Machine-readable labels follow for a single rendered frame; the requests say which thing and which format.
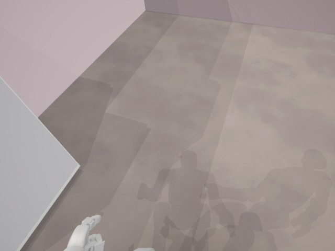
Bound left robot hand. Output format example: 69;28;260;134
67;215;105;251

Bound fridge door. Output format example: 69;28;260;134
0;78;78;251

